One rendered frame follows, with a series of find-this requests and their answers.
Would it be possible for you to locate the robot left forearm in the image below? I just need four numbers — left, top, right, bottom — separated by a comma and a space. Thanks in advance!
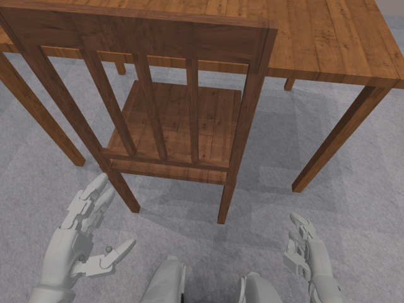
28, 284, 76, 303

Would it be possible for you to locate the robot right forearm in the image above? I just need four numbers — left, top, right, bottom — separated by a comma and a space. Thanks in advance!
308, 275, 349, 303

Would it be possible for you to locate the chair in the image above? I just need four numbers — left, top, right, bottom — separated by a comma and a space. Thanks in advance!
0, 0, 278, 224

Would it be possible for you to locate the robot left thigh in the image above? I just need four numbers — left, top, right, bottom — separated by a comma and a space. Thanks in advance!
140, 259, 187, 303

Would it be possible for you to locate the table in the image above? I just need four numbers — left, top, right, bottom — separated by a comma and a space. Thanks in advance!
0, 0, 404, 193

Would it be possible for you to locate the robot right thigh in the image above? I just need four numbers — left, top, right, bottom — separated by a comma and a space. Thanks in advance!
236, 275, 283, 303

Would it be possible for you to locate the left robot hand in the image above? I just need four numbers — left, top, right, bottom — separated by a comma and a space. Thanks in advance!
40, 173, 136, 289

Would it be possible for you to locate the right robot hand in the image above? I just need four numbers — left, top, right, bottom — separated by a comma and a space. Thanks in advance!
283, 212, 333, 282

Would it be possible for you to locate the robot thigh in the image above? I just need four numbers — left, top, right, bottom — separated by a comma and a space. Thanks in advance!
236, 275, 283, 303
140, 259, 187, 303

